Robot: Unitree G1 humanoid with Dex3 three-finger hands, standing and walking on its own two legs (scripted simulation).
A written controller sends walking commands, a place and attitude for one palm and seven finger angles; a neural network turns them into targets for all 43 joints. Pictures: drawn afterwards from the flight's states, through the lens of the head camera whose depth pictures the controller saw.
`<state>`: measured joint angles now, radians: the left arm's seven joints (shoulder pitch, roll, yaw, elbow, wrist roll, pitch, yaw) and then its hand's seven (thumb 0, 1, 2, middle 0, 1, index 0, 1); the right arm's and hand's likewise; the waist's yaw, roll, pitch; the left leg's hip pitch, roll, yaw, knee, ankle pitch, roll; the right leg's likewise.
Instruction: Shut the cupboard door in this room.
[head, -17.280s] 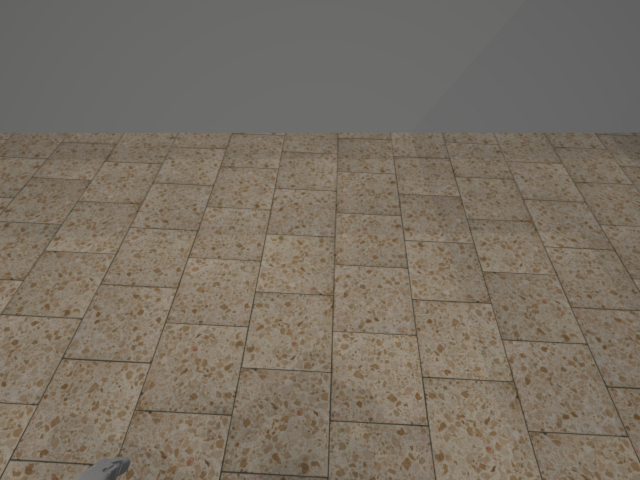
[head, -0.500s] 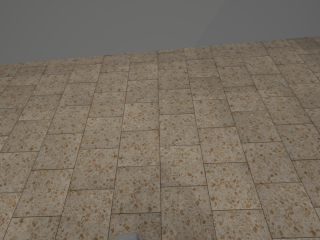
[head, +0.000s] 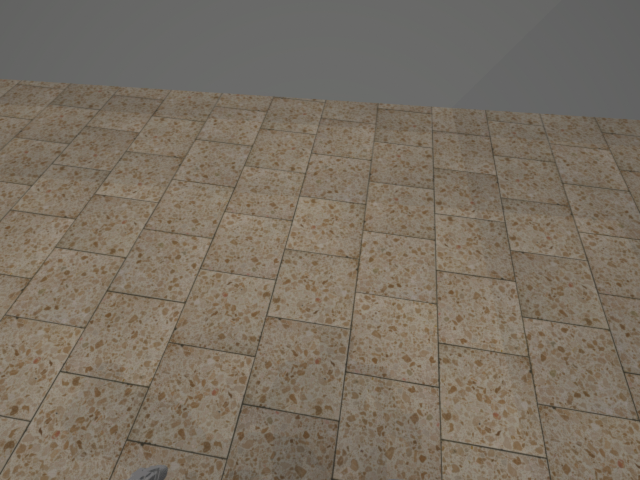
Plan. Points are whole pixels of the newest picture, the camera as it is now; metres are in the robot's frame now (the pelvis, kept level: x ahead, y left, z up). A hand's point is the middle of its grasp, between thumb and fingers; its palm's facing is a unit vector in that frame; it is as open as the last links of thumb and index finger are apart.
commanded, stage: turn or walk to find it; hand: left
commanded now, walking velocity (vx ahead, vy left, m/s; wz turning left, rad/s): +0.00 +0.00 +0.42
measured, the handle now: out of the picture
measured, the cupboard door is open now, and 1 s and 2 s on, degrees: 84 84 84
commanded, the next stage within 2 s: stand and wait in 0.12 s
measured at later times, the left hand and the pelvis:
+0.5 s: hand out of the picture -0.03 +0.18 -0.18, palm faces +0.09 -0.98 -0.18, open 7.4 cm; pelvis -0.02 -0.01 +0.00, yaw +0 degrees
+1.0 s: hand out of the picture +0.07 +0.15 -0.16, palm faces -0.18 -0.95 -0.26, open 7.4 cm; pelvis -0.06 -0.04 +0.00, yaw -14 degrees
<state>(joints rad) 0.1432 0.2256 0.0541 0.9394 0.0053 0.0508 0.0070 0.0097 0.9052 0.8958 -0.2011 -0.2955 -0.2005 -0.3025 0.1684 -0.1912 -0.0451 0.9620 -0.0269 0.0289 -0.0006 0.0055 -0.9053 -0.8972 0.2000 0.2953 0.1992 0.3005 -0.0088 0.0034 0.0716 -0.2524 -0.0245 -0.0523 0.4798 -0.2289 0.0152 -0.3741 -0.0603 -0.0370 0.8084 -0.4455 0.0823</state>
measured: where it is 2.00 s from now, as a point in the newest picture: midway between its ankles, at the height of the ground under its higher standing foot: outside the picture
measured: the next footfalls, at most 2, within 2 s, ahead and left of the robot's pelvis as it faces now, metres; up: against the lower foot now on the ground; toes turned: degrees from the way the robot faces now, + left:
right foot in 0.08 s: +0.04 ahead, -0.13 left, +0.00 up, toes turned -2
left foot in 0.42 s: -0.01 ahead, +0.12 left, +0.00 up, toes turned +5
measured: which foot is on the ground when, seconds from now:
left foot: down 0.00-0.08, up 0.10-0.40, down 0.42-0.74, up 0.76-1.00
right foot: up 0.00-0.06, down 0.08-0.44, up 0.46-0.72, down 0.74-1.00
